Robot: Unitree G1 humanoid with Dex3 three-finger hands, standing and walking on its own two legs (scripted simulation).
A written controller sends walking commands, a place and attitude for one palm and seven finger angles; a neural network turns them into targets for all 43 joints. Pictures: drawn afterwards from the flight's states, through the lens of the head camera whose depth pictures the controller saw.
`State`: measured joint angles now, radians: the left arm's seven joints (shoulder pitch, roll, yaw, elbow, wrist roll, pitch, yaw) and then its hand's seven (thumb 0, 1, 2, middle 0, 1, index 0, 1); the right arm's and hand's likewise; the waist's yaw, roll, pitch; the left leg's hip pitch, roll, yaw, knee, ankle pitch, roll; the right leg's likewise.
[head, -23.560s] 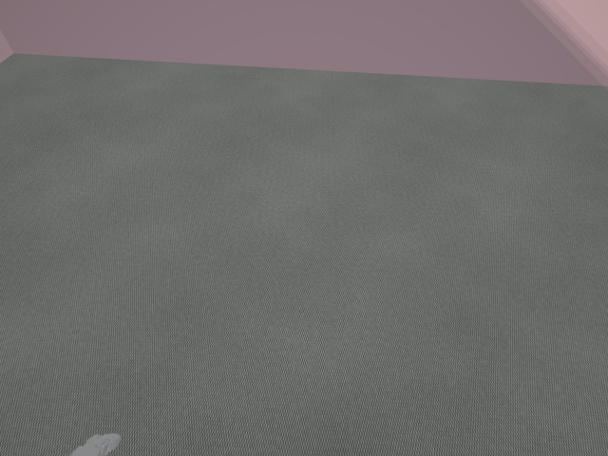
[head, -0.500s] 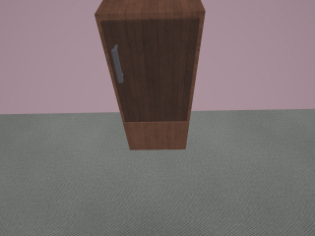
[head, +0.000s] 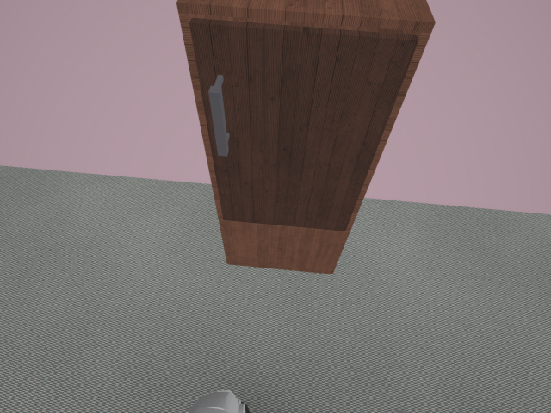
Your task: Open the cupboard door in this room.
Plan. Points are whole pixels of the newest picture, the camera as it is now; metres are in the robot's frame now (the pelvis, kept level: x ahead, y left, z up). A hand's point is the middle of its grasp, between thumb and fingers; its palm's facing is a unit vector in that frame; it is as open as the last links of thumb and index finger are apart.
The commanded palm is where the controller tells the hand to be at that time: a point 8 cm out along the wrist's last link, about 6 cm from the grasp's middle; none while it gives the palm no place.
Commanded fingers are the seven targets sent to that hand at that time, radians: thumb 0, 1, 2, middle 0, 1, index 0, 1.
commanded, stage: take the last steps up to it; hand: left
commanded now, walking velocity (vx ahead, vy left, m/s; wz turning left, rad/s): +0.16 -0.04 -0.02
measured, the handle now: (221, 117) +0.62 +0.17 +0.03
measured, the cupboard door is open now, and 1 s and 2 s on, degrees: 0 0 0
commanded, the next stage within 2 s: come to a stop and stand still in 0.02 s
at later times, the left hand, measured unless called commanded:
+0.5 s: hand (199, 374) +0.19 +0.14 -0.14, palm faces -0.01 -0.97 -0.25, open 7.4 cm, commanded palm none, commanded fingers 0.00 0.90 0.90 -0.20 -0.30 -0.20 -0.30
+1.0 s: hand out of the picture +0.05 +0.23 -0.15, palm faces +0.04 -0.96 -0.29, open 7.4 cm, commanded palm none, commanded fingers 0.00 0.90 0.90 -0.20 -0.30 -0.20 -0.30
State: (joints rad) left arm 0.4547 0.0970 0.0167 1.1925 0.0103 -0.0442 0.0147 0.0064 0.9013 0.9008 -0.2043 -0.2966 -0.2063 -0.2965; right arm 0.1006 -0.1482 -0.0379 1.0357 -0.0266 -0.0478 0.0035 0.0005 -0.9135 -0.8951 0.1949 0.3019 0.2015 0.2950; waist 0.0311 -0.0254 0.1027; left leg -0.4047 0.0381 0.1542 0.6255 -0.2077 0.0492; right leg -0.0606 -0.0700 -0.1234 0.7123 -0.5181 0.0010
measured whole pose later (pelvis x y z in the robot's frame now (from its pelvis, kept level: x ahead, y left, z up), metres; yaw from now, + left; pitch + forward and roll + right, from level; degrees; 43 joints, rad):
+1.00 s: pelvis +0.04 +0.02 +0.01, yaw -1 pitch -3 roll +2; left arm 0.35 0.20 0.01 0.98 0.02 0.04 0.01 0.01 0.90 0.90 -0.20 -0.30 -0.20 -0.30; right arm 0.25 -0.19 -0.02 0.88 -0.02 0.04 -0.01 0.00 -0.93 -0.89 0.20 0.30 0.21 0.30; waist 0.02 0.04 0.00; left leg -0.21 -0.02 0.09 0.60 -0.34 0.03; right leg -0.38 -0.05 0.06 0.61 -0.22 0.02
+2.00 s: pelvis +0.09 +0.01 +0.02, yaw +2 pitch -1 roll +0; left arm 0.22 0.16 0.01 1.05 0.01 -0.02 0.03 0.01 0.91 0.90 -0.20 -0.30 -0.20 -0.30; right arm 0.26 -0.18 0.00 1.06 -0.01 -0.02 -0.03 0.00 -0.90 -0.89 0.20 0.30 0.20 0.30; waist -0.01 0.02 0.04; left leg -0.11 0.01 0.02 0.46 -0.33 -0.01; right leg -0.27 0.03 0.09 0.50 -0.21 0.00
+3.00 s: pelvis +0.06 +0.02 -0.06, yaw +7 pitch +12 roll -2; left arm 0.24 0.37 0.32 0.12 -0.36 -0.30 -0.49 0.00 -0.09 0.48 -0.27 -0.93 -0.28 -0.93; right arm 0.30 -0.30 0.01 0.52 0.04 -0.23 -0.05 0.01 -0.90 -0.89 0.20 0.30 0.21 0.30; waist -0.03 0.00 -0.11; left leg -0.77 -0.03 -0.07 1.12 -0.56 0.01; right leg -0.85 0.00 -0.01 1.03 -0.40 0.02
